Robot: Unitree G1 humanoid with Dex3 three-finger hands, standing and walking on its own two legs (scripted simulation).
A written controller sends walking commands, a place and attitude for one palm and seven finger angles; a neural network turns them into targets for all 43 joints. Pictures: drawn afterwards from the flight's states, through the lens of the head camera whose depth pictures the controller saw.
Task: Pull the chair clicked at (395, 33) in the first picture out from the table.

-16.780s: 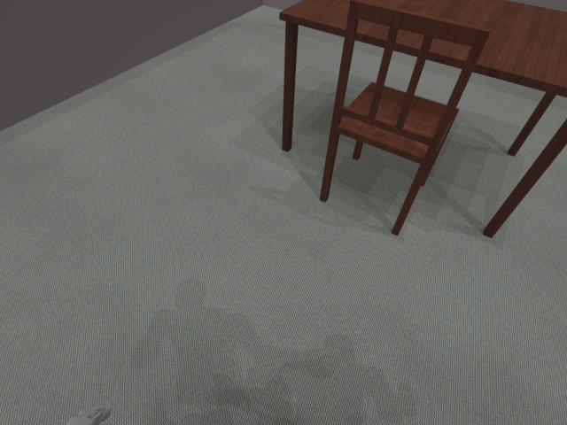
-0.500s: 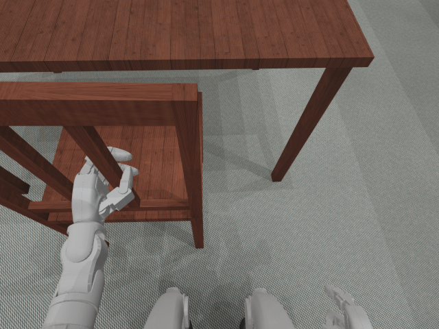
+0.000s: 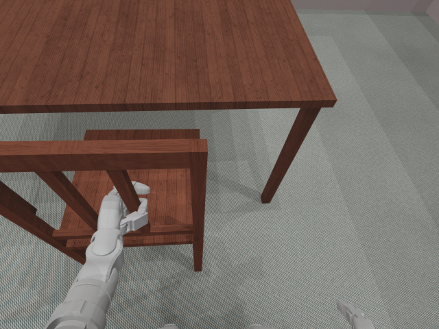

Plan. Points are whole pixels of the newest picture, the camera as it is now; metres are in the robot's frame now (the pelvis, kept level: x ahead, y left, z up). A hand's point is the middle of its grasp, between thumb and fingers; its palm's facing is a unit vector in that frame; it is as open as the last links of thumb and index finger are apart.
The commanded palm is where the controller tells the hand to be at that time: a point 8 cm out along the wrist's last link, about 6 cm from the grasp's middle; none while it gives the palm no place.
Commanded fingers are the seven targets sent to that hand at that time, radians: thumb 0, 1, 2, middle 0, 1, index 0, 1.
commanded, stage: step backward, pulling the chair out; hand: left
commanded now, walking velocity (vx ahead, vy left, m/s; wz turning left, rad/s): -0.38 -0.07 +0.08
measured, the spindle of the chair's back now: (80, 205) +0.36 +0.28 -0.07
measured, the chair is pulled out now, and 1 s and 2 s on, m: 0.06 0.18 0.20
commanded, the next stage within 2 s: none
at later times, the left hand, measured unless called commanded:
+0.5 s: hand (156, 259) +0.25 +0.11 -0.06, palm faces +0.03 -0.99 -0.16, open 5.3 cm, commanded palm +0.23 +0.17 -0.06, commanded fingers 0.00 0.90 0.90 -0.50 -1.45 -0.50 -1.45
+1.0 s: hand (158, 271) +0.23 +0.11 -0.06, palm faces +0.00 -0.98 -0.18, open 5.4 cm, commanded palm +0.21 +0.16 -0.06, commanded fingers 0.00 0.90 0.90 -0.50 -1.45 -0.50 -1.45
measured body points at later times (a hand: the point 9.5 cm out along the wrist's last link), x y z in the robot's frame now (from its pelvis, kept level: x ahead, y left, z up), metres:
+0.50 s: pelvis -0.06 -0.02 +0.00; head -0.01 -0.03 +0.45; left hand +0.24 +0.17 -0.05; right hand +0.04 -0.28 -0.12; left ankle +0.00 +0.09 -0.73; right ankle +0.00 -0.14 -0.73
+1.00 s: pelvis -0.08 -0.01 +0.00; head -0.03 -0.03 +0.45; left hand +0.22 +0.16 -0.05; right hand +0.02 -0.26 -0.13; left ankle +0.00 +0.09 -0.73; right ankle +0.00 -0.14 -0.73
